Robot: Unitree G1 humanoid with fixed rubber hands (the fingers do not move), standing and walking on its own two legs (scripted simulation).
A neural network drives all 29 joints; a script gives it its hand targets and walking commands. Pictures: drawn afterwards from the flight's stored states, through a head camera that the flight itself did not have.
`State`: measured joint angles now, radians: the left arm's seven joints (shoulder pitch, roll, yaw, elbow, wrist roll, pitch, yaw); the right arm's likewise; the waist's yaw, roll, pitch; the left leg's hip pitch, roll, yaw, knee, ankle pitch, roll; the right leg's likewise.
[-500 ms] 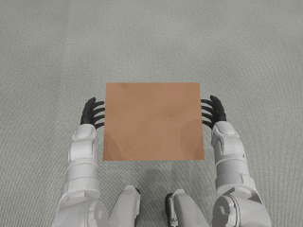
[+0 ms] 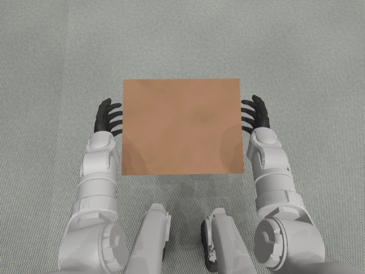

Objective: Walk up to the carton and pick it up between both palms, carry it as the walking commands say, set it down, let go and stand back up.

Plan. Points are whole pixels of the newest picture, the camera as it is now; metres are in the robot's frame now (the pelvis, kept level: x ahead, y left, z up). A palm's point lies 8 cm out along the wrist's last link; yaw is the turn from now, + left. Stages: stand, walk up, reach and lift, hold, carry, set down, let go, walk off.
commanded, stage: set down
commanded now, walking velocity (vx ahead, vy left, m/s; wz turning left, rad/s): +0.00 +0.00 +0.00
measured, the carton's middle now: (181, 131) +0.44 +0.03 -0.15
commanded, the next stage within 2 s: none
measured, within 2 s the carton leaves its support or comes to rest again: neither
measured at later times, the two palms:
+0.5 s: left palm (115, 135) +0.42 +0.21 -0.15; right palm (246, 132) +0.44 -0.14 -0.15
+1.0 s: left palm (122, 136) +0.45 +0.21 -0.24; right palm (238, 135) +0.46 -0.14 -0.23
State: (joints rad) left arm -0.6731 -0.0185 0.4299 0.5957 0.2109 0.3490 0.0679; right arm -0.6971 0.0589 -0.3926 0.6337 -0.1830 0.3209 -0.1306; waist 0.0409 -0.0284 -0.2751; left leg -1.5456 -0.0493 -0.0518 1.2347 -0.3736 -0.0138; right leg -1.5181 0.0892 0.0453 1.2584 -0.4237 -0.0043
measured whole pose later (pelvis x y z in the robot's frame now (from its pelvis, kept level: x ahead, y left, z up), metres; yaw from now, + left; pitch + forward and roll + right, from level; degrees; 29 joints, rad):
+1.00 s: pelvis -0.04 +0.01 -0.14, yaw -2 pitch +47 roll -2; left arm -1.03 0.15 0.36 0.76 0.10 0.32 0.08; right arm -1.04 -0.09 -0.38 0.78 -0.09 0.29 -0.13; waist 0.04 -0.03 -0.16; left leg -2.11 -0.09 -0.06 1.74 -0.46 -0.02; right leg -2.06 0.13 0.04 1.76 -0.51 0.04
